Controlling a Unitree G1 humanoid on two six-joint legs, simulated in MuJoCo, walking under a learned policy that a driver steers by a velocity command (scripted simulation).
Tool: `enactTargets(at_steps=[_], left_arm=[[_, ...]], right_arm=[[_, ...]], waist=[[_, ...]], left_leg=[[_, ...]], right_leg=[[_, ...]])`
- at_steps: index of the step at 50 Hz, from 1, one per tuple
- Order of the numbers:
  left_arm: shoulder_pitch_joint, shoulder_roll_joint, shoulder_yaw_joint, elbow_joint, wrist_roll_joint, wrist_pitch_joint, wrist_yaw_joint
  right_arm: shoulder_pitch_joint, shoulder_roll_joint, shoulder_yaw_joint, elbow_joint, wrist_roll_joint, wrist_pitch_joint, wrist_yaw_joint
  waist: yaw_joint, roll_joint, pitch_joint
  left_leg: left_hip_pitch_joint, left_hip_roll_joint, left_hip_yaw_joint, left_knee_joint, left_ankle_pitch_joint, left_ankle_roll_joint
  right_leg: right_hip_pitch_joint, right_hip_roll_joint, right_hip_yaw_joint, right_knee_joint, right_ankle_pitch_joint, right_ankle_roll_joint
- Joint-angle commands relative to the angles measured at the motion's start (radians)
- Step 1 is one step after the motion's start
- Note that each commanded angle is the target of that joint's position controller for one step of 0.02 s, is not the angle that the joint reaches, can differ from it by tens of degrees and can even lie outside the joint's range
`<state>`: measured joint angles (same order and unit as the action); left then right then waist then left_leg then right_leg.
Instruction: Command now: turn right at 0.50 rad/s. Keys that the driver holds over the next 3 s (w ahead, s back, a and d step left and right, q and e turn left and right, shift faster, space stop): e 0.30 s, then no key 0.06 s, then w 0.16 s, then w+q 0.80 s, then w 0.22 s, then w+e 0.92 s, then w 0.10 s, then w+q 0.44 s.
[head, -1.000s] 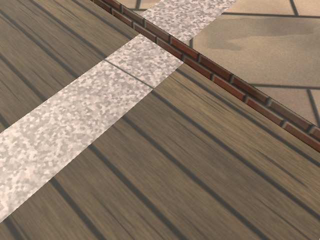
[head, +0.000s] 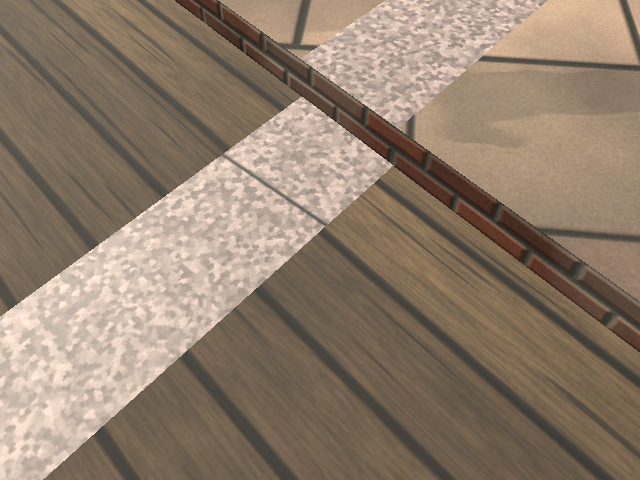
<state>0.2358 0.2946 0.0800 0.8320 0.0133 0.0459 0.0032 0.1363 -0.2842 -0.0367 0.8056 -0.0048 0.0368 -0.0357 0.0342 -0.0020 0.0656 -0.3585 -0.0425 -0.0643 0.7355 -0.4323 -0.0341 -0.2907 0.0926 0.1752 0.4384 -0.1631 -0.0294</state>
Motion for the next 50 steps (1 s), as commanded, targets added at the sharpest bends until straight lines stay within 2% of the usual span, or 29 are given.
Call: enactTargets(at_steps=[1, 2, 3, 4, 5, 6, 7, 8, 10, 11, 14, 18, 20, 22, 24, 25, 26, 27, 28, 29, 30, 32, 34, 40, 45, 47, 48, 49, 50], left_arm=[[-0.043, 0.169, 0.044, -0.068, 0.002, 0.002, -0.007], [-0.074, 0.166, 0.044, -0.075, -0.003, 0.006, -0.008], [-0.086, 0.147, 0.038, -0.084, -0.01, 0.006, -0.006], [-0.037, 0.077, 0.022, -0.095, -0.013, 0.002, -0.006], [-0.014, 0.078, 0.023, -0.1, -0.007, 0.001, 0.005], [-0.009, 0.15, 0.038, -0.086, 0.017, 0.003, 0.007], [0.005, 0.149, 0.044, -0.064, 0.013, 0.006, 0.001], [0.028, 0.137, 0.044, -0.047, 0.012, 0.013, -0.006], [0.04, 0.124, 0.038, -0.04, 0.01, 0.022, -0.027], [0.019, 0.119, 0.034, -0.046, 0.007, 0.024, -0.033], [-0.055, 0.104, 0.023, -0.079, 0.002, 0.03, -0.043], [-0.09, 0.074, 0.005, -0.102, -0.003, 0.034, -0.046], [-0.098, 0.069, -0.005, -0.108, -0.002, 0.032, -0.046], [-0.116, 0.075, -0.01, -0.116, 0.002, 0.025, -0.049], [-0.047, 0.048, -0.021, -0.084, 0.007, 0.007, -0.045], [0.04, 0.043, -0.024, -0.043, 0.012, -0.008, -0.036], [0.143, 0.089, -0.017, -0.007, 0.024, -0.027, -0.026], [0.199, 0.215, 0.008, -0.018, 0.017, -0.039, -0.018], [0.192, 0.23, 0.019, 0.002, 0.021, -0.042, -0.005], [0.114, 0.161, -0.003, -0.011, 0.021, -0.052, -0.002], [0.062, 0.119, -0.016, -0.02, 0.018, -0.063, 0.0], [0.046, 0.086, -0.026, -0.02, 0.018, -0.09, 0.009], [0.081, 0.079, -0.028, 0.0, 0.014, -0.109, 0.006], [0.14, 0.053, -0.038, 0.047, 0.013, -0.127, 0.004], [0.184, 0.078, -0.041, 0.095, 0.01, -0.134, 0.017], [0.171, 0.108, -0.037, 0.1, 0.012, -0.131, 0.025], [0.161, 0.126, -0.033, 0.099, 0.017, -0.125, 0.03], [0.153, 0.144, -0.028, 0.094, 0.021, -0.117, 0.032], [0.14, 0.15, -0.026, 0.083, 0.016, -0.113, 0.029]], right_arm=[[0.075, -0.073, -0.013, -0.053, 0.005, -0.022, -0.006], [0.118, -0.069, -0.012, -0.043, 0.003, -0.028, -0.01], [0.149, -0.093, -0.018, -0.037, -0.006, -0.036, -0.017], [0.147, -0.183, -0.034, -0.048, -0.024, -0.04, -0.027], [0.054, -0.265, -0.051, -0.082, -0.026, -0.032, -0.021], [0.057, -0.206, -0.039, -0.086, -0.031, -0.029, -0.013], [0.015, -0.137, -0.02, -0.097, -0.022, -0.031, -0.01], [-0.021, -0.108, -0.012, -0.108, -0.02, -0.031, -0.009], [-0.014, -0.108, -0.012, -0.114, -0.02, -0.036, -0.015], [0.018, -0.11, -0.013, -0.107, -0.02, -0.036, -0.014], [0.103, -0.128, -0.025, -0.086, -0.018, -0.036, -0.013], [0.125, -0.145, -0.035, -0.071, -0.022, -0.039, 0.001], [0.134, -0.161, -0.041, -0.064, -0.028, -0.041, 0.016], [0.136, -0.174, -0.048, -0.054, -0.033, -0.037, 0.03], [0.117, -0.166, -0.048, -0.044, -0.023, -0.03, 0.04], [0.113, -0.134, -0.04, -0.039, -0.018, -0.03, 0.041], [0.107, -0.057, -0.019, -0.049, -0.023, -0.035, 0.043], [0.059, 0.012, 0.003, -0.104, -0.027, -0.042, 0.05], [-0.011, -0.111, -0.026, -0.113, -0.036, -0.039, 0.045], [0.011, -0.131, -0.037, -0.094, -0.014, -0.042, 0.058], [0.062, -0.129, -0.039, -0.061, -0.002, -0.049, 0.071], [0.123, -0.119, -0.044, -0.009, -0.016, -0.052, 0.079], [0.132, -0.087, -0.041, 0.002, -0.018, -0.05, 0.08], [-0.012, -0.04, -0.026, -0.046, -0.029, -0.047, 0.092], [-0.13, -0.002, 0.002, -0.116, -0.03, -0.051, 0.11], [-0.064, -0.022, -0.005, -0.106, -0.03, -0.05, 0.102], [0.014, -0.041, -0.014, -0.087, -0.032, -0.051, 0.097], [0.129, -0.071, -0.028, -0.054, -0.033, -0.056, 0.092], [0.278, -0.108, -0.048, -0.006, -0.042, -0.064, 0.082]], waist=[[-0.037, -0.159, -0.139], [-0.067, -0.148, -0.134], [-0.083, -0.107, -0.124], [-0.049, 0.099, -0.122], [-0.026, 0.262, -0.076], [-0.018, 0.151, -0.064], [0.008, 0.094, -0.041], [0.024, 0.088, -0.023], [0.014, 0.148, -0.044], [-0.005, 0.143, -0.051], [-0.056, 0.141, -0.067], [-0.073, 0.161, -0.079], [-0.086, 0.18, -0.098], [-0.09, 0.193, -0.068], [-0.031, 0.143, -0.03], [0.011, 0.09, -0.037], [0.051, -0.087, -0.066], [0.077, -0.282, -0.058], [0.095, -0.179, 0.063], [0.038, -0.124, 0.106], [0.001, -0.121, 0.113], [-0.018, -0.114, 0.07], [-0.021, -0.087, 0.043], [0.005, -0.076, 0.095], [0.017, -0.079, 0.094], [-0.026, -0.105, 0.026], [-0.067, -0.117, -0.032], [-0.117, -0.121, -0.108], [-0.189, -0.086, -0.189]], left_leg=[[0.097, -0.034, 0.026, -0.146, 0.043, 0.021], [0.176, -0.037, 0.033, -0.271, 0.119, 0.03], [0.264, 0.007, -0.006, -0.408, 0.165, 0.044], [0.33, 0.241, -0.239, -0.54, 0.065, 0.096], [0.22, 0.426, -0.455, -0.578, 0.138, 0.21], [0.153, 0.437, -0.405, -0.539, 0.256, 0.263], [0.126, 0.377, -0.305, -0.517, 0.322, 0.253], [0.124, 0.311, -0.199, -0.501, 0.38, 0.225], [0.203, 0.253, -0.087, -0.464, 0.525, 0.209], [0.239, 0.25, -0.06, -0.448, 0.578, 0.213], [0.354, 0.289, -0.048, -0.422, 0.636, 0.24], [0.341, 0.311, -0.023, -0.395, 0.663, 0.252], [0.297, 0.308, -0.029, -0.436, 0.398, 0.249], [0.234, 0.307, -0.058, -0.484, 0.105, 0.245], [0.113, 0.283, -0.03, -0.454, 0.004, 0.216], [0.011, 0.248, 0.01, -0.379, -0.027, 0.185], [-0.141, 0.169, 0.113, -0.17, -0.08, 0.135], [-0.394, 0.035, 0.201, 0.076, -0.192, 0.083], [-0.41, 0.083, 0.082, 0.173, -0.118, 0.09], [-0.397, 0.101, 0.033, 0.212, -0.014, 0.096], [-0.374, 0.102, 0.016, 0.215, 0.056, 0.096], [-0.336, 0.081, -0.003, 0.269, 0.157, 0.089], [-0.355, 0.067, -0.011, 0.321, 0.207, 0.085], [-0.435, 0.07, 0.044, 0.196, 0.319, 0.047], [-0.306, 0.056, 0.183, -0.058, 0.329, 0.106], [-0.179, -0.004, 0.229, -0.092, 0.264, 0.157], [-0.09, -0.036, 0.236, -0.095, 0.217, 0.183], [0.049, -0.062, 0.221, -0.12, 0.184, 0.209], [0.276, -0.066, 0.175, -0.202, 0.199, 0.244]], right_leg=[[0.073, -0.215, 0.287, -0.073, 0.245, -0.147], [0.03, -0.19, 0.284, -0.049, 0.198, -0.115], [-0.046, -0.146, 0.266, -0.008, 0.073, -0.064], [-0.156, -0.043, 0.142, 0.166, -0.189, -0.005], [-0.256, 0.09, -0.057, 0.362, -0.409, 0.021], [-0.215, 0.001, -0.048, 0.536, -0.405, 0.023], [-0.2, -0.01, -0.05, 0.604, -0.353, 0.021], [-0.198, -0.017, -0.066, 0.659, -0.3, 0.03], [-0.235, -0.024, -0.101, 0.708, -0.252, 0.056], [-0.246, -0.028, -0.114, 0.694, -0.246, 0.069], [-0.281, -0.046, -0.133, 0.607, -0.256, 0.091], [-0.177, -0.058, -0.158, 0.433, -0.298, 0.073], [-0.093, -0.054, -0.196, 0.331, -0.306, 0.045], [-0.024, -0.045, -0.226, 0.225, -0.323, 0.012], [0.157, -0.03, -0.261, 0.002, -0.201, -0.032], [0.314, -0.02, -0.248, -0.099, -0.158, -0.052], [0.476, -0.183, -0.02, -0.206, -0.292, -0.075], [0.534, -0.462, 0.388, -0.325, -0.535, -0.165], [0.354, -0.493, 0.391, -0.346, -0.511, -0.237], [0.321, -0.426, 0.296, -0.353, -0.497, -0.216], [0.309, -0.372, 0.195, -0.368, -0.406, -0.173], [0.334, -0.308, 0.028, -0.36, -0.159, -0.125], [0.352, -0.299, -0.07, -0.335, 0.022, -0.111], [0.34, -0.298, -0.21, -0.342, 0.254, -0.118], [0.378, -0.319, -0.307, -0.281, 0.565, -0.098], [0.422, -0.33, -0.344, -0.139, 0.934, -0.079], [0.431, -0.339, -0.359, -0.009, 1.071, -0.076], [0.4, -0.345, -0.362, 0.163, 1.079, -0.077], [0.274, -0.322, -0.376, 0.397, 0.906, -0.065]])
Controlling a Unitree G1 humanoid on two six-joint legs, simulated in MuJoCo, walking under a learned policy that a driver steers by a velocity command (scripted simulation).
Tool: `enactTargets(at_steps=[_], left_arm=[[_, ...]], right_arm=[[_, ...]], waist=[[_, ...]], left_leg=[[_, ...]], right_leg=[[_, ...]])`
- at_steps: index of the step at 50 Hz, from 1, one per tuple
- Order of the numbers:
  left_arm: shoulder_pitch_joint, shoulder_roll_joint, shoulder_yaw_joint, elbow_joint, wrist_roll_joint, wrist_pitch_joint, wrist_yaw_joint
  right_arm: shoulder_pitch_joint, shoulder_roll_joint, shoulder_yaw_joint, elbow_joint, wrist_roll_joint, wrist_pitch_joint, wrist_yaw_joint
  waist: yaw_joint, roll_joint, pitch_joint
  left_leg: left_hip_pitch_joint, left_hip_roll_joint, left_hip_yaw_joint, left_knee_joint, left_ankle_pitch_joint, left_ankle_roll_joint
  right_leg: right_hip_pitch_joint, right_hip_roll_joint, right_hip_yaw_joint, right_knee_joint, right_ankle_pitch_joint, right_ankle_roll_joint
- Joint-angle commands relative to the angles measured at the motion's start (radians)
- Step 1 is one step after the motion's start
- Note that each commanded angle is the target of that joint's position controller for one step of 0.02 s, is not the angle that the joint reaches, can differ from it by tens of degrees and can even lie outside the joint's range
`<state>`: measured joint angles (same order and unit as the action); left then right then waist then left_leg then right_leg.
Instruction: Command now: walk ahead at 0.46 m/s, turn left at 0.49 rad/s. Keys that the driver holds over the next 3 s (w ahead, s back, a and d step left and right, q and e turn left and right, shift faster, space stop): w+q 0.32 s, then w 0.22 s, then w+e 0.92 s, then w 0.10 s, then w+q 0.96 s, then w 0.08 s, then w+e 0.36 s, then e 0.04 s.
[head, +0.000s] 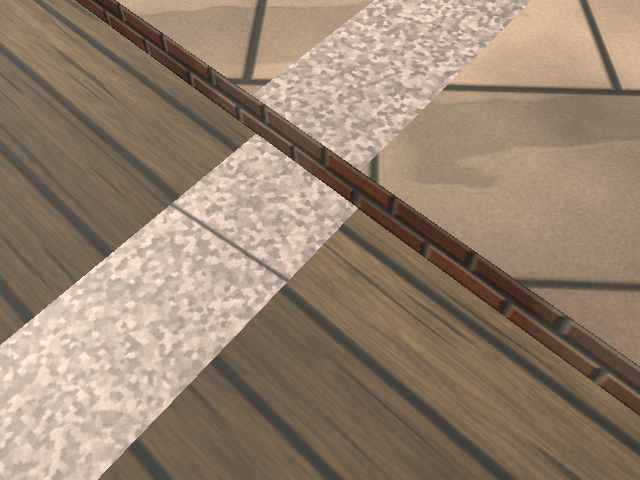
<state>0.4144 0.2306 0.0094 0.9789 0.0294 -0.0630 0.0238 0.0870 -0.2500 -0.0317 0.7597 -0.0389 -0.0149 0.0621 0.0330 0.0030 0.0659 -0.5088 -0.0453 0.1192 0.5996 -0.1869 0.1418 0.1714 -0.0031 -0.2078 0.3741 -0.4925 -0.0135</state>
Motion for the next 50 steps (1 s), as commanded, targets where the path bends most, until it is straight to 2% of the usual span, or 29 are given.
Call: enactTargets(at_steps=[1, 2, 3, 4, 5, 6, 8, 11, 13, 16, 20, 22, 24, 25, 26, 27, 28, 29, 30, 31, 32, 33, 35, 37, 39, 41, 45, 48, 50], left_arm=[[-0.016, 0.148, 0.026, -0.106, -0.015, -0.013, -0.006], [-0.027, 0.116, 0.027, -0.163, -0.022, -0.025, -0.023], [-0.145, 0.171, 0.037, -0.187, -0.009, -0.035, -0.028], [-0.157, 0.155, 0.03, -0.203, -0.018, -0.048, -0.032], [-0.143, 0.148, 0.029, -0.192, -0.015, -0.05, -0.03], [-0.136, 0.141, 0.029, -0.194, 0.002, -0.034, -0.028], [-0.095, 0.123, 0.024, -0.189, 0.025, 0.006, -0.035], [-0.165, 0.115, 0.025, -0.226, 0.026, 0.031, -0.041], [-0.264, 0.119, 0.027, -0.264, 0.023, 0.033, -0.041], [-0.369, 0.117, 0.025, -0.299, 0.018, 0.03, -0.045], [-0.473, 0.103, 0.013, -0.334, 0.012, 0.018, -0.056], [-0.504, 0.104, 0.01, -0.351, 0.007, 0.008, -0.059], [-0.444, 0.127, 0.017, -0.339, 0.006, 0.001, -0.056], [-0.37, 0.15, 0.027, -0.316, 0.005, -0.003, -0.05], [-0.253, 0.175, 0.039, -0.279, 0.002, -0.009, -0.039], [-0.108, 0.199, 0.05, -0.243, 0.005, -0.019, -0.025], [0.059, 0.268, 0.065, -0.228, 0.024, -0.023, -0.006], [0.053, 0.35, 0.091, -0.202, 0.031, -0.011, -0.013], [-0.019, 0.249, 0.077, -0.209, -0.005, -0.002, -0.028], [-0.106, 0.186, 0.064, -0.222, -0.017, -0.002, -0.034], [-0.135, 0.15, 0.056, -0.218, -0.012, -0.005, -0.04], [-0.129, 0.138, 0.051, -0.205, -0.014, -0.01, -0.038], [-0.093, 0.128, 0.047, -0.169, -0.021, -0.019, -0.037], [-0.051, 0.145, 0.055, -0.144, -0.03, -0.025, -0.034], [-0.027, 0.163, 0.063, -0.131, -0.032, -0.022, -0.029], [0.0, 0.161, 0.067, -0.12, -0.033, -0.016, -0.028], [0.06, 0.178, 0.079, -0.105, -0.029, -0.014, -0.028], [0.066, 0.185, 0.086, -0.11, -0.02, -0.009, -0.024], [0.027, 0.198, 0.093, -0.124, -0.018, -0.007, -0.019]], right_arm=[[0.417, -0.249, -0.088, 0.053, -0.017, -0.009, -0.035], [0.356, -0.301, -0.101, 0.03, 0.007, -0.003, -0.035], [0.324, -0.278, -0.101, 0.04, 0.033, 0.001, -0.037], [0.274, -0.232, -0.088, 0.042, 0.035, 0.0, -0.045], [0.234, -0.181, -0.075, 0.041, 0.031, -0.005, -0.048], [0.202, -0.157, -0.066, 0.041, 0.033, -0.013, -0.052], [0.184, -0.143, -0.057, 0.036, 0.036, -0.031, -0.052], [0.221, -0.173, -0.064, 0.047, 0.039, -0.047, -0.05], [0.267, -0.177, -0.066, 0.055, 0.04, -0.046, -0.051], [0.332, -0.18, -0.068, 0.066, 0.041, -0.043, -0.054], [0.4, -0.161, -0.059, 0.087, 0.034, -0.047, -0.066], [0.416, -0.163, -0.056, 0.097, 0.027, -0.051, -0.074], [0.379, -0.182, -0.057, 0.095, 0.023, -0.055, -0.082], [0.355, -0.195, -0.058, 0.093, 0.022, -0.058, -0.084], [0.347, -0.205, -0.059, 0.097, 0.017, -0.06, -0.081], [0.337, -0.2, -0.055, 0.099, 0.019, -0.064, -0.074], [0.355, -0.133, -0.036, 0.072, 0.02, -0.07, -0.069], [0.519, -0.065, -0.027, 0.078, 0.053, -0.066, -0.063], [0.449, -0.145, -0.032, 0.095, 0.013, -0.061, -0.07], [0.344, -0.148, -0.032, 0.073, 0.008, -0.063, -0.062], [0.276, -0.138, -0.026, 0.055, 0.003, -0.066, -0.056], [0.245, -0.13, -0.024, 0.044, -0.006, -0.061, -0.051], [0.251, -0.102, -0.013, 0.035, -0.015, -0.046, -0.04], [0.226, -0.084, -0.004, 0.024, -0.018, -0.037, -0.034], [0.139, -0.075, 0.005, -0.007, -0.017, -0.032, -0.031], [0.029, -0.07, 0.013, -0.044, -0.012, -0.032, -0.03], [-0.104, -0.065, 0.024, -0.086, 0.004, -0.038, -0.031], [-0.142, -0.08, 0.022, -0.109, 0.013, -0.048, -0.039], [-0.082, -0.104, 0.012, -0.098, 0.014, -0.057, -0.046]], waist=[[-0.2, 0.069, -0.289], [-0.132, 0.209, -0.377], [-0.157, 0.061, -0.284], [-0.115, 0.019, -0.161], [-0.069, -0.042, -0.077], [-0.033, -0.043, -0.04], [0.001, -0.013, -0.051], [-0.007, 0.013, -0.03], [-0.042, 0.029, -0.004], [-0.088, 0.045, -0.01], [-0.133, 0.058, -0.012], [-0.138, 0.067, -0.007], [-0.094, 0.077, -0.016], [-0.059, 0.084, -0.043], [-0.009, 0.077, -0.103], [0.066, 0.046, -0.18], [0.111, -0.061, -0.324], [0.015, -0.321, -0.382], [0.005, -0.125, -0.259], [-0.012, -0.051, -0.138], [-0.016, -0.007, -0.094], [-0.028, -0.025, -0.069], [-0.052, -0.08, -0.08], [-0.056, -0.079, -0.078], [-0.043, -0.077, -0.042], [-0.019, -0.077, -0.011], [0.028, -0.081, -0.022], [0.032, -0.089, -0.036], [-0.007, -0.094, -0.049]], left_leg=[[0.699, 0.173, -0.35, -0.126, -0.244, 0.167], [0.84, 0.394, -0.905, -0.283, -0.21, 0.293], [0.772, 0.359, -0.808, -0.321, -0.164, 0.267], [0.623, 0.343, -0.677, -0.34, -0.083, 0.235], [0.486, 0.295, -0.582, -0.362, 0.028, 0.192], [0.392, 0.243, -0.51, -0.372, 0.117, 0.167], [0.313, 0.187, -0.426, -0.392, 0.212, 0.157], [0.274, 0.145, -0.388, -0.421, 0.21, 0.145], [0.3, 0.134, -0.402, -0.433, 0.189, 0.124], [0.388, 0.127, -0.419, -0.404, 0.241, 0.091], [0.497, 0.137, -0.406, -0.364, 0.393, 0.07], [0.536, 0.166, -0.418, -0.351, 0.463, 0.065], [0.55, 0.189, -0.418, -0.314, 0.56, 0.039], [0.552, 0.186, -0.406, -0.252, 0.698, 0.02], [0.558, 0.165, -0.386, -0.12, 0.815, 0.005], [0.486, 0.12, -0.344, 0.073, 0.752, -0.012], [0.346, 0.063, -0.286, 0.362, 0.431, -0.025], [0.024, -0.13, -0.21, 0.662, -0.323, -0.072], [-0.08, -0.055, -0.27, 0.711, -0.284, -0.054], [-0.09, -0.001, -0.244, 0.676, -0.183, -0.058], [-0.078, 0.033, -0.219, 0.628, -0.135, -0.064], [-0.069, 0.06, -0.202, 0.584, -0.121, -0.074], [-0.027, 0.076, -0.181, 0.515, -0.11, -0.102], [-0.043, 0.085, -0.159, 0.457, -0.113, -0.131], [-0.084, 0.098, -0.135, 0.365, -0.071, -0.158], [-0.095, 0.1, -0.121, 0.239, 0.012, -0.178], [-0.042, 0.071, -0.114, 0.066, 0.142, -0.187], [0.016, 0.053, -0.133, -0.004, 0.126, -0.173], [0.134, 0.04, -0.145, -0.067, 0.073, -0.152]], right_leg=[[-0.485, -0.138, -0.002, 0.822, 0.726, -0.048], [-0.791, 0.071, 0.143, 1.114, -0.007, -0.015], [-0.884, 0.002, 0.281, 1.127, 0.081, -0.03], [-0.881, -0.046, 0.27, 1.046, 0.167, -0.034], [-0.83, -0.082, 0.26, 0.943, 0.194, -0.03], [-0.775, -0.1, 0.263, 0.883, 0.19, -0.016], [-0.707, -0.108, 0.25, 0.813, 0.191, 0.016], [-0.756, -0.114, 0.219, 0.689, 0.274, 0.056], [-0.823, -0.113, 0.211, 0.584, 0.36, 0.073], [-0.871, -0.091, 0.214, 0.449, 0.465, 0.078], [-0.862, -0.054, 0.189, 0.296, 0.522, 0.051], [-0.819, -0.038, 0.183, 0.231, 0.517, 0.022], [-0.701, -0.016, 0.191, 0.163, 0.462, -0.017], [-0.6, 0.012, 0.185, 0.145, 0.409, -0.036], [-0.47, 0.044, 0.172, 0.123, 0.362, -0.057], [-0.273, 0.004, 0.2, 0.078, 0.386, -0.085], [-0.051, -0.219, 0.443, 0.084, 0.236, -0.134], [0.128, -0.429, 0.958, -0.046, 0.23, -0.293], [0.03, -0.378, 0.988, -0.097, 0.142, -0.28], [-0.096, -0.33, 0.797, -0.097, 0.198, -0.263], [-0.176, -0.276, 0.689, -0.111, 0.335, -0.245], [-0.221, -0.23, 0.616, -0.121, 0.438, -0.229], [-0.258, -0.179, 0.544, -0.139, 0.586, -0.222], [-0.274, -0.165, 0.515, -0.158, 0.625, -0.241], [-0.309, -0.151, 0.5, -0.197, 0.569, -0.25], [-0.334, -0.127, 0.486, -0.217, 0.528, -0.235], [-0.312, -0.11, 0.482, -0.17, 0.594, -0.198], [-0.28, -0.13, 0.524, -0.101, 0.656, -0.175], [-0.296, -0.138, 0.559, -0.042, 0.661, -0.147]])
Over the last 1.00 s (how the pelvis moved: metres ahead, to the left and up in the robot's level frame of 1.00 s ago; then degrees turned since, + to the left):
0.19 -0.02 -0.03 -4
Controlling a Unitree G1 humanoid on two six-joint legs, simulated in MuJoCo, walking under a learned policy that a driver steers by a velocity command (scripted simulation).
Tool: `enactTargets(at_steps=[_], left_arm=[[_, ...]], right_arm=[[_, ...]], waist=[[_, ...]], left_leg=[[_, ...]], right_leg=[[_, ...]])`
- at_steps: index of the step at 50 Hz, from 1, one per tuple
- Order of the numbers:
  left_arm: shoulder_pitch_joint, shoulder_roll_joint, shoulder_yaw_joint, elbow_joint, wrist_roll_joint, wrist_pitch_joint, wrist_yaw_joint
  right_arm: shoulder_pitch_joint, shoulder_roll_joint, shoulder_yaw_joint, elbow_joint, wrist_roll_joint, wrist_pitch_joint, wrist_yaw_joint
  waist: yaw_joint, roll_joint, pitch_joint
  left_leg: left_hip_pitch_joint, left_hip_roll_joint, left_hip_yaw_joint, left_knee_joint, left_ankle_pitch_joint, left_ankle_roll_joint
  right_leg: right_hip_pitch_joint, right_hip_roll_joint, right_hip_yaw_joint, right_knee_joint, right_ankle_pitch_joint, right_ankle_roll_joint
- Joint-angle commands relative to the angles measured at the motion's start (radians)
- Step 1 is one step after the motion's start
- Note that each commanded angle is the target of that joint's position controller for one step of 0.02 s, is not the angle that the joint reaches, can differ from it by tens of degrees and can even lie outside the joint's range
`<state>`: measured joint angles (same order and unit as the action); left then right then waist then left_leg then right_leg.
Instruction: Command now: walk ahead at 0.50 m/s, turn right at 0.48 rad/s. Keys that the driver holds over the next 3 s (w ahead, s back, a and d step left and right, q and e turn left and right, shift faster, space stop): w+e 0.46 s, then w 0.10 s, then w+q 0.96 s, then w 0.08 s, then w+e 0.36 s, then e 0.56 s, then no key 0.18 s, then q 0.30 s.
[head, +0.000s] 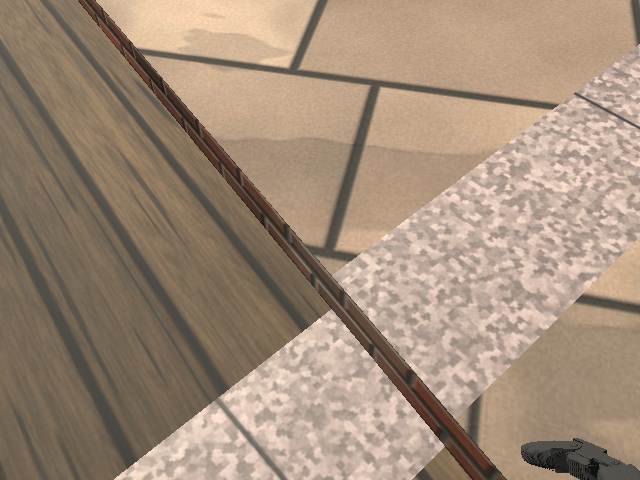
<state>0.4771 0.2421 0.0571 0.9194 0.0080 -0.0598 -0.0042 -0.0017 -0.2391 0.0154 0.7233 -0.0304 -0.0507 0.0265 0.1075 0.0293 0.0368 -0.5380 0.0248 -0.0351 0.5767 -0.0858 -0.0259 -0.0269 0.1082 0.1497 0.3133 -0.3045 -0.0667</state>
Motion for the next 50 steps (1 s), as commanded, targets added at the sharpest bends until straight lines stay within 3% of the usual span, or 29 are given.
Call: enactTargets(at_steps=[1, 2, 3, 4, 5, 6, 7, 8, 10, 12, 19, 22, 24, 26, 27, 28, 29, 30, 31, 32, 33, 35, 39, 42, 43, 44, 47, 49, 50], left_arm=[[-0.061, 0.195, 0.049, -0.073, 0.003, -0.009, 0.009], [-0.066, 0.181, 0.045, -0.076, -0.003, -0.014, 0.002], [-0.077, 0.122, 0.03, -0.111, -0.017, -0.023, -0.004], [0.034, 0.043, 0.013, -0.137, -0.044, -0.016, 0.001], [0.03, 0.126, 0.025, -0.109, -0.008, 0.004, 0.011], [-0.035, 0.136, 0.03, -0.103, 0.007, 0.011, 0.002], [-0.08, 0.118, 0.029, -0.109, 0.009, 0.014, -0.009], [-0.102, 0.109, 0.03, -0.112, 0.018, 0.021, -0.017], [-0.112, 0.093, 0.028, -0.116, 0.027, 0.041, -0.032], [-0.156, 0.082, 0.025, -0.137, 0.026, 0.051, -0.04], [-0.389, 0.052, -0.001, -0.216, 0.028, 0.048, -0.069], [-0.439, 0.042, -0.015, -0.235, 0.033, 0.056, -0.061], [-0.448, 0.046, -0.016, -0.242, 0.04, 0.056, -0.049], [-0.364, 0.059, -0.007, -0.212, 0.047, 0.048, -0.035], [-0.243, 0.064, 0.001, -0.169, 0.049, 0.037, -0.03], [-0.125, 0.089, 0.016, -0.127, 0.055, 0.025, -0.021], [-0.068, 0.177, 0.034, -0.106, 0.067, 0.014, -0.006], [-0.011, 0.297, 0.062, -0.11, 0.042, 0.023, 0.001], [-0.026, 0.26, 0.066, -0.104, 0.011, 0.034, 0.006], [-0.094, 0.192, 0.045, -0.098, 0.013, 0.03, 0.007], [-0.138, 0.133, 0.028, -0.095, 0.019, 0.024, 0.005], [-0.18, 0.083, 0.009, -0.083, 0.017, 0.002, 0.009], [-0.075, 0.077, 0.006, -0.008, 0.02, -0.032, 0.006], [-0.034, 0.058, -0.005, 0.025, 0.027, -0.04, 0.009], [0.005, 0.059, -0.006, 0.043, 0.03, -0.044, 0.013], [0.047, 0.059, -0.007, 0.064, 0.031, -0.05, 0.016], [0.093, 0.057, -0.015, 0.099, 0.027, -0.063, 0.02], [0.155, 0.045, -0.027, 0.131, 0.028, -0.062, 0.024], [0.164, 0.043, -0.03, 0.142, 0.025, -0.054, 0.025]], right_arm=[[0.084, -0.129, -0.043, -0.038, 0.004, -0.029, -0.018], [0.191, -0.165, -0.058, -0.007, -0.006, -0.043, -0.032], [0.346, -0.241, -0.078, 0.001, -0.029, -0.052, -0.049], [0.358, -0.32, -0.099, -0.002, -0.036, -0.033, -0.052], [0.321, -0.25, -0.097, -0.001, -0.02, -0.019, -0.047], [0.261, -0.158, -0.075, -0.015, -0.01, -0.02, -0.042], [0.225, -0.116, -0.064, -0.012, -0.008, -0.024, -0.038], [0.225, -0.101, -0.06, -0.004, -0.008, -0.031, -0.038], [0.247, -0.101, -0.061, 0.019, 0.002, -0.047, -0.037], [0.272, -0.109, -0.067, 0.035, 0.011, -0.062, -0.032], [0.328, -0.125, -0.079, 0.081, 0.01, -0.06, -0.032], [0.357, -0.133, -0.081, 0.098, 0.008, -0.057, -0.038], [0.383, -0.138, -0.079, 0.112, 0.005, -0.047, -0.042], [0.394, -0.174, -0.084, 0.12, 0.006, -0.033, -0.043], [0.388, -0.19, -0.087, 0.121, 0.013, -0.022, -0.043], [0.376, -0.183, -0.084, 0.115, 0.029, -0.017, -0.04], [0.396, -0.079, -0.059, 0.089, 0.022, -0.02, -0.034], [0.489, -0.037, -0.049, 0.063, 0.032, -0.013, -0.032], [0.36, -0.105, -0.063, 0.051, 0.007, -0.006, -0.032], [0.308, -0.082, -0.062, 0.041, 0.017, -0.012, -0.023], [0.319, -0.077, -0.064, 0.054, 0.016, -0.012, -0.016], [0.383, -0.064, -0.07, 0.085, 0.003, 0.019, 0.002], [0.296, -0.003, -0.068, 0.046, 0.004, 0.055, -0.001], [0.169, 0.003, -0.065, -0.024, -0.005, 0.061, -0.013], [0.148, 0.017, -0.062, -0.034, -0.007, 0.068, -0.023], [0.115, 0.044, -0.054, -0.051, -0.006, 0.073, -0.035], [-0.003, 0.052, -0.039, -0.132, -0.008, 0.073, -0.058], [-0.089, 0.078, -0.019, -0.177, -0.005, 0.064, -0.058], [-0.151, 0.09, -0.002, -0.209, -0.001, 0.059, -0.049]], waist=[[-0.121, -0.107, -0.045], [-0.167, -0.049, -0.107], [-0.227, 0.062, -0.244], [-0.174, 0.27, -0.328], [-0.148, 0.16, -0.245], [-0.138, 0.049, -0.124], [-0.125, 0.025, -0.063], [-0.117, 0.055, -0.039], [-0.1, 0.089, -0.032], [-0.095, 0.073, -0.039], [-0.129, 0.053, 0.006], [-0.142, 0.075, -0.001], [-0.134, 0.062, -0.01], [-0.102, 0.076, -0.064], [-0.054, 0.078, -0.114], [0.011, 0.045, -0.167], [-0.002, -0.132, -0.205], [-0.033, -0.229, -0.309], [0.011, -0.058, -0.232], [-0.025, -0.093, -0.085], [-0.067, -0.069, -0.021], [-0.135, -0.063, 0.018], [-0.122, -0.088, 0.034], [-0.115, -0.082, 0.07], [-0.105, -0.111, 0.063], [-0.095, -0.116, 0.064], [-0.101, -0.079, 0.1], [-0.084, -0.071, 0.11], [-0.074, -0.053, 0.114]], left_leg=[[0.277, -0.045, 0.016, -0.095, -0.046, 0.03], [0.438, -0.013, -0.008, -0.146, -0.05, 0.056], [0.642, 0.205, -0.213, -0.181, -0.213, 0.108], [0.817, 0.429, -0.599, -0.285, -0.316, 0.21], [0.721, 0.417, -0.67, -0.307, -0.454, 0.233], [0.599, 0.36, -0.529, -0.329, -0.436, 0.21], [0.513, 0.309, -0.387, -0.35, -0.292, 0.192], [0.467, 0.271, -0.282, -0.365, -0.171, 0.173], [0.424, 0.231, -0.159, -0.382, 0.0, 0.161], [0.441, 0.236, -0.09, -0.392, 0.141, 0.175], [0.466, 0.212, 0.122, -0.415, 0.236, 0.172], [0.468, 0.226, 0.189, -0.367, 0.313, 0.161], [0.518, 0.256, 0.203, -0.292, 0.553, 0.157], [0.554, 0.243, 0.235, -0.102, 0.863, 0.147], [0.53, 0.23, 0.243, 0.056, 0.849, 0.138], [0.406, 0.201, 0.261, 0.255, 0.665, 0.112], [0.125, 0.125, 0.245, 0.545, -0.126, 0.074], [-0.097, -0.003, 0.143, 0.822, -0.461, 0.04], [-0.171, 0.036, 0.046, 0.883, -0.362, 0.034], [-0.223, 0.052, 0.043, 0.913, -0.307, 0.039], [-0.204, 0.063, 0.033, 0.902, -0.285, 0.043], [-0.134, 0.055, -0.007, 0.885, -0.231, 0.041], [-0.37, 0.008, -0.012, 1.066, -0.228, 0.061], [-0.503, -0.012, -0.005, 1.029, -0.21, 0.073], [-0.563, -0.025, 0.018, 1.096, -0.237, 0.077], [-0.665, -0.038, 0.024, 1.236, -0.29, 0.092], [-0.896, -0.02, 0.012, 1.303, -0.42, 0.143], [-1.03, -0.015, 0.028, 1.352, -0.494, 0.169], [-1.014, -0.006, 0.082, 1.242, -0.518, 0.163]], right_leg=[[-0.121, -0.227, 0.2, 0.095, 0.512, -0.078], [-0.164, -0.163, 0.157, 0.259, 0.51, -0.056], [-0.273, -0.101, 0.076, 0.515, 0.311, -0.029], [-0.543, 0.028, -0.047, 0.74, -0.236, -0.008], [-0.634, -0.055, -0.06, 0.864, -0.217, -0.016], [-0.636, -0.093, -0.054, 0.88, -0.124, -0.017], [-0.616, -0.122, -0.063, 0.854, -0.063, -0.007], [-0.596, -0.144, -0.074, 0.829, -0.039, 0.001], [-0.567, -0.154, -0.09, 0.821, -0.002, 0.017], [-0.601, -0.157, -0.098, 0.824, 0.038, 0.031], [-0.636, -0.178, -0.159, 0.554, 0.247, 0.053], [-0.525, -0.159, -0.234, 0.474, 0.211, 0.019], [-0.478, -0.128, -0.259, 0.442, 0.13, -0.025], [-0.349, -0.049, -0.285, 0.369, 0.038, -0.062], [-0.213, -0.015, -0.284, 0.266, 0.075, -0.082], [-0.005, -0.015, -0.257, 0.146, 0.173, -0.098], [0.217, -0.28, 0.054, 0.119, 0.324, -0.136], [0.346, -0.561, 0.458, 0.07, 0.601, -0.309], [0.232, -0.515, 0.373, 0.012, 0.402, -0.313], [0.103, -0.46, 0.264, -0.028, 0.288, -0.279], [-0.006, -0.407, 0.173, -0.054, 0.274, -0.22], [-0.151, -0.348, 0.031, -0.098, 0.277, -0.146], [-0.093, -0.343, -0.067, -0.116, 0.301, -0.107], [-0.076, -0.335, -0.13, -0.147, 0.312, -0.077], [-0.029, -0.349, -0.128, -0.145, 0.337, -0.091], [0.032, -0.385, -0.118, -0.14, 0.378, -0.108], [0.153, -0.406, -0.141, -0.15, 0.314, -0.093], [0.244, -0.414, -0.166, -0.147, 0.327, -0.085], [0.222, -0.376, -0.205, -0.18, 0.309, -0.066]])
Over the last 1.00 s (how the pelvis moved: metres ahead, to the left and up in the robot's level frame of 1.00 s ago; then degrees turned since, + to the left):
0.56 0.07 0.03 6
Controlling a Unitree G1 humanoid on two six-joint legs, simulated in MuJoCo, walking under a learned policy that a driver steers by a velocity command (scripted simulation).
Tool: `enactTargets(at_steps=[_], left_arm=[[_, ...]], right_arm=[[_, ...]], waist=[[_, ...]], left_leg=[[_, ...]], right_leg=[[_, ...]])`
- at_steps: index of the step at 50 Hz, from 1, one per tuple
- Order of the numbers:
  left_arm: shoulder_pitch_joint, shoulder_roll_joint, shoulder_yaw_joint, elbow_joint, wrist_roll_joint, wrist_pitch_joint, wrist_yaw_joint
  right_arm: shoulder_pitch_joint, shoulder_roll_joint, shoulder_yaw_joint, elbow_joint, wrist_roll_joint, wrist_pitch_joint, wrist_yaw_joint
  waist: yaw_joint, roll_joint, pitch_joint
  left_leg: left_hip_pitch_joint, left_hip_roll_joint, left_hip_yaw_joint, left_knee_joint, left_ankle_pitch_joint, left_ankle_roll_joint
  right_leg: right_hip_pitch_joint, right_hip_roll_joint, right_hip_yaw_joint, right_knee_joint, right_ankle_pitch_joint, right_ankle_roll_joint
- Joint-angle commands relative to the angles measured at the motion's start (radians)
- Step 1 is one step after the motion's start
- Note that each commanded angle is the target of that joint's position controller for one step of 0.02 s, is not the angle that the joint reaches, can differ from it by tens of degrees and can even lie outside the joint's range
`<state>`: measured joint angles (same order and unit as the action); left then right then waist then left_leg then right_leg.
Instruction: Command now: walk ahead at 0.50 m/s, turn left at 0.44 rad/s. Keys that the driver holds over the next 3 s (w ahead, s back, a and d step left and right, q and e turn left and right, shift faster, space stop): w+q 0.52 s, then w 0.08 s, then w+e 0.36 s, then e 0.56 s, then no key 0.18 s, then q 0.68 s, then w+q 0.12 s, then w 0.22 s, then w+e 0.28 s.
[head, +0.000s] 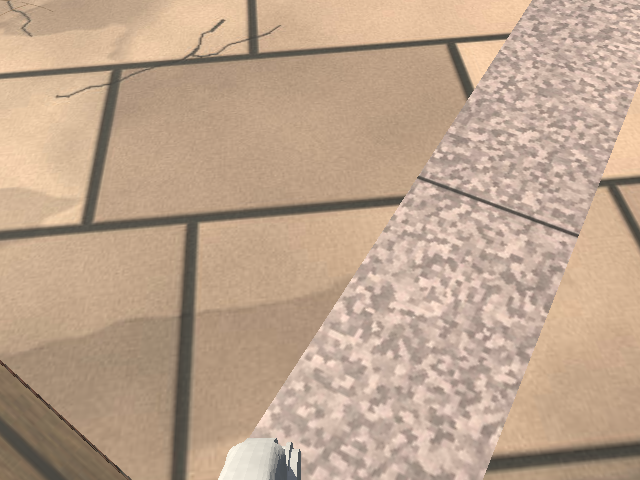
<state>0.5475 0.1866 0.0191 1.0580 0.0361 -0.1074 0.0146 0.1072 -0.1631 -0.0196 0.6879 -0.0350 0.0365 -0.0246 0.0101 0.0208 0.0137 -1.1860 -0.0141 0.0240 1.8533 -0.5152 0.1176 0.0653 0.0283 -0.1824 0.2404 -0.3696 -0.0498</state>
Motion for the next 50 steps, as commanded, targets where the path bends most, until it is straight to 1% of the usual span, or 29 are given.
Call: enactTargets(at_steps=[1, 2, 3, 4, 5, 6, 7, 8, 9, 10, 12, 13, 14, 15, 17, 19, 24, 30, 33, 36, 37, 38, 39, 40, 41, 43, 46, 48, 50], left_arm=[[0.113, 0.093, 0.003, 0.015, -0.004, -0.003, 0.013], [0.12, 0.093, -0.004, 0.039, -0.017, 0.008, 0.028], [0.099, 0.087, -0.009, 0.019, -0.029, 0.026, 0.034], [0.008, 0.117, -0.013, -0.018, -0.051, 0.024, 0.038], [0.037, 0.146, -0.006, -0.052, -0.069, 0.021, 0.04], [0.01, 0.272, 0.025, -0.066, -0.058, 0.017, 0.041], [-0.057, 0.348, 0.057, -0.116, -0.068, 0.013, 0.024], [-0.093, 0.332, 0.064, -0.168, -0.082, -0.01, 0.007], [-0.105, 0.2, 0.04, -0.225, -0.062, -0.032, -0.044], [-0.125, 0.205, 0.053, -0.248, -0.012, -0.046, -0.064], [-0.238, 0.083, 0.019, -0.335, -0.003, -0.023, -0.038], [-0.261, 0.026, -0.001, -0.367, 0.001, -0.004, -0.015], [-0.262, -0.01, -0.019, -0.393, 0.01, 0.022, 0.0], [-0.261, -0.024, -0.032, -0.421, 0.014, 0.047, 0.01], [-0.236, 0.067, -0.013, -0.425, 0.021, 0.076, 0.023], [-0.33, 0.093, -0.011, -0.471, 0.026, 0.083, 0.016], [-0.515, 0.075, -0.019, -0.52, 0.027, 0.093, -0.017], [-0.729, 0.092, -0.029, -0.557, 0.011, 0.08, -0.037], [-0.665, 0.12, -0.021, -0.523, -0.003, 0.068, -0.04], [-0.366, 0.208, 0.02, -0.425, -0.019, 0.055, -0.011], [-0.205, 0.23, 0.031, -0.378, -0.011, 0.042, 0.002], [-0.066, 0.278, 0.044, -0.346, 0.0, 0.041, 0.012], [-0.115, 0.304, 0.061, -0.335, -0.01, 0.056, 0.0], [-0.213, 0.206, 0.05, -0.366, -0.045, 0.064, -0.015], [-0.275, 0.165, 0.04, -0.372, -0.042, 0.062, -0.017], [-0.259, 0.143, 0.034, -0.335, -0.034, 0.048, -0.012], [-0.18, 0.181, 0.046, -0.3, -0.042, 0.024, -0.01], [-0.149, 0.197, 0.05, -0.291, -0.039, 0.025, -0.006], [-0.118, 0.201, 0.051, -0.285, -0.037, 0.031, -0.005]], right_arm=[[-0.308, 0.018, 0.043, -0.201, 0.0, -0.032, 0.011], [-0.35, 0.044, 0.063, -0.243, 0.003, -0.034, 0.019], [-0.291, 0.038, 0.073, -0.217, 0.003, -0.027, 0.038], [-0.221, 0.042, 0.083, -0.216, 0.032, -0.027, 0.056], [-0.172, -0.004, 0.069, -0.179, 0.034, -0.016, 0.058], [0.012, -0.056, 0.038, -0.14, 0.019, -0.012, 0.06], [0.213, -0.13, 0.009, -0.091, 0.013, -0.013, 0.066], [0.292, -0.196, -0.025, -0.054, 0.015, -0.027, 0.069], [0.293, -0.336, -0.07, -0.006, 0.042, -0.032, 0.059], [0.268, -0.347, -0.093, -0.013, 0.042, -0.022, 0.031], [0.163, -0.253, -0.075, 0.064, 0.031, -0.053, 0.03], [0.142, -0.184, -0.056, 0.094, 0.013, -0.077, 0.024], [0.11, -0.115, -0.039, 0.117, 0.002, -0.088, 0.023], [0.087, -0.108, -0.037, 0.119, 0.004, -0.098, 0.022], [0.071, -0.139, -0.035, 0.093, 0.024, -0.133, 0.036], [0.133, -0.177, -0.043, 0.084, 0.028, -0.161, 0.041], [0.363, -0.217, -0.069, 0.1, 0.051, -0.126, 0.009], [0.469, -0.197, -0.067, 0.109, 0.022, -0.107, -0.009], [0.417, -0.228, -0.067, 0.114, 0.015, -0.117, -0.015], [0.377, -0.274, -0.074, 0.122, 0.009, -0.127, -0.011], [0.325, -0.27, -0.073, 0.102, 0.013, -0.133, -0.007], [0.341, -0.202, -0.054, 0.074, 0.01, -0.141, -0.005], [0.512, -0.179, -0.048, 0.073, 0.04, -0.128, 0.003], [0.437, -0.222, -0.043, 0.082, -0.011, -0.122, 0.003], [0.3, -0.225, -0.041, 0.053, -0.011, -0.125, 0.012], [0.192, -0.203, -0.032, 0.008, -0.024, -0.118, 0.027], [0.22, -0.182, -0.016, -0.012, -0.027, -0.094, 0.035], [0.158, -0.168, -0.007, -0.034, -0.026, -0.087, 0.038], [0.054, -0.145, 0.003, -0.068, -0.015, -0.085, 0.037]], waist=[[0.035, -0.048, 0.145], [0.022, -0.059, 0.154], [0.011, -0.006, 0.082], [-0.061, -0.013, 0.044], [-0.044, -0.001, -0.068], [-0.153, -0.16, -0.202], [-0.232, -0.245, -0.372], [-0.271, -0.227, -0.427], [-0.203, 0.142, -0.463], [-0.158, 0.005, -0.562], [-0.049, -0.157, -0.221], [0.001, -0.161, -0.074], [0.06, -0.141, -0.012], [0.09, -0.117, 0.01], [0.112, -0.134, 0.027], [0.067, -0.094, 0.015], [-0.074, 0.026, -0.081], [-0.148, 0.092, -0.03], [-0.102, 0.105, -0.045], [0.041, 0.108, -0.138], [0.119, 0.08, -0.205], [0.138, -0.102, -0.32], [0.01, -0.36, -0.371], [0.0, -0.119, -0.249], [0.0, -0.047, -0.119], [-0.029, 0.048, -0.007], [-0.05, -0.062, -0.021], [-0.039, -0.069, -0.004], [-0.018, -0.068, 0.032]], left_leg=[[-0.33, 0.037, 0.069, -0.106, -0.099, 0.011], [-0.29, 0.059, 0.091, -0.17, -0.098, 0.016], [-0.081, 0.026, 0.22, -0.268, -0.014, 0.011], [0.286, 0.037, 0.238, -0.565, 0.133, 0.037], [0.552, -0.067, 0.336, -0.625, 0.149, 0.025], [0.73, -0.127, 0.306, -0.632, 0.081, 0.052], [0.905, -0.161, 0.216, -0.737, 0.102, 0.096], [1.145, -0.106, -0.073, -0.894, 0.096, 0.171], [1.342, 0.236, -0.753, -1.304, 0.258, 0.333], [1.344, 0.262, -1.08, -1.452, 0.315, 0.294], [1.032, 0.198, -0.859, -1.47, 0.176, 0.201], [0.899, 0.155, -0.722, -1.427, 0.249, 0.18], [0.76, 0.11, -0.602, -1.424, 0.318, 0.153], [0.681, 0.091, -0.488, -1.419, 0.403, 0.151], [0.645, 0.043, -0.335, -1.48, 0.565, 0.109], [0.651, -0.004, -0.295, -1.531, 0.772, 0.054], [1.096, 0.016, -0.307, -1.532, 1.036, -0.026], [1.332, 0.078, -0.372, -1.564, 1.039, -0.007], [1.316, 0.091, -0.308, -1.533, 1.213, -0.025], [1.299, 0.112, -0.29, -1.242, 1.438, -0.063], [1.165, 0.092, -0.268, -1.054, 1.286, -0.065], [0.986, 0.002, -0.179, -0.757, 0.669, -0.059], [0.668, -0.156, -0.104, -0.453, -0.001, -0.129], [0.595, -0.067, -0.143, -0.441, 0.098, -0.099], [0.554, -0.036, -0.139, -0.462, 0.169, -0.105], [0.567, 0.014, -0.12, -0.562, 0.214, -0.107], [0.578, 0.034, -0.088, -0.688, 0.192, -0.136], [0.559, 0.044, -0.057, -0.787, 0.211, -0.151], [0.565, 0.032, -0.025, -0.921, 0.293, -0.167]], right_leg=[[0.114, -0.282, 0.109, -0.141, 0.423, -0.083], [0.096, -0.282, 0.091, -0.191, 0.537, -0.073], [0.027, -0.228, 0.013, -0.216, 0.786, -0.079], [-0.125, -0.244, -0.053, -0.202, 1.155, -0.069], [-0.156, -0.264, -0.028, -0.098, 1.593, -0.081], [-0.092, -0.321, -0.015, 0.147, 2.009, -0.078], [-0.023, -0.329, -0.002, 0.403, 2.118, -0.078], [-0.239, -0.275, 0.012, 0.75, 1.835, -0.048], [-0.607, 0.044, 0.029, 1.328, 0.154, 0.044], [-0.666, 0.048, 0.294, 1.567, 0.173, 0.003], [-0.796, -0.018, 0.273, 1.655, 0.212, -0.004], [-0.863, -0.044, 0.272, 1.661, 0.153, -0.012], [-0.867, -0.055, 0.278, 1.688, 0.136, -0.02], [-0.858, -0.083, 0.287, 1.64, 0.106, -0.011], [-0.813, -0.136, 0.274, 1.337, 0.128, 0.015], [-0.76, -0.138, 0.21, 1.09, 0.193, 0.034], [-0.883, -0.081, 0.153, 0.772, 0.37, 0.044], [-0.915, -0.03, 0.124, 0.474, 0.375, 0.039], [-0.673, 0.01, 0.1, 0.318, 0.348, -0.013], [-0.34, 0.031, 0.131, 0.23, 0.286, -0.078], [-0.11, -0.046, 0.199, 0.214, 0.327, -0.121], [0.127, -0.248, 0.427, 0.292, 0.433, -0.183], [0.28, -0.431, 0.921, 0.185, 0.518, -0.38], [0.139, -0.363, 0.913, 0.086, 0.362, -0.353], [0.012, -0.318, 0.767, 0.061, 0.321, -0.33], [-0.161, -0.202, 0.599, 0.013, 0.448, -0.247], [-0.196, -0.171, 0.536, -0.001, 0.593, -0.257], [-0.238, -0.141, 0.51, -0.024, 0.564, -0.244], [-0.274, -0.112, 0.468, -0.006, 0.765, -0.209]])
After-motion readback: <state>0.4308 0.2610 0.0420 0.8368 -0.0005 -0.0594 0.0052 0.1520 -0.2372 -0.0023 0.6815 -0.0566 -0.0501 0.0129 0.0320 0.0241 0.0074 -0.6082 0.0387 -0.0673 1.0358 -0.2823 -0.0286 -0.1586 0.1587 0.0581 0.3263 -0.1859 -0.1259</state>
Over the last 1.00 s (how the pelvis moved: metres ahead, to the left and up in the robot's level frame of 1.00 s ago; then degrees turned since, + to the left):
0.47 -0.09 -0.01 -13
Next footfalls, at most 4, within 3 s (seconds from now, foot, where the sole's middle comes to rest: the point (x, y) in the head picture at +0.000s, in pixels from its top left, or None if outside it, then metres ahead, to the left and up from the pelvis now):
0.14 left None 0.31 0.08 -0.63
0.74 right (307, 353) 0.67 0.08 -0.63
1.22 left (223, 266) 0.89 0.28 -0.63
1.64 right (317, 309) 0.77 0.06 -0.63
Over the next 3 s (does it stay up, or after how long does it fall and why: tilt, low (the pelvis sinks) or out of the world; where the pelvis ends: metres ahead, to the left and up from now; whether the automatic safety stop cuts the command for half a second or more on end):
stays up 0.82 0.21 0.15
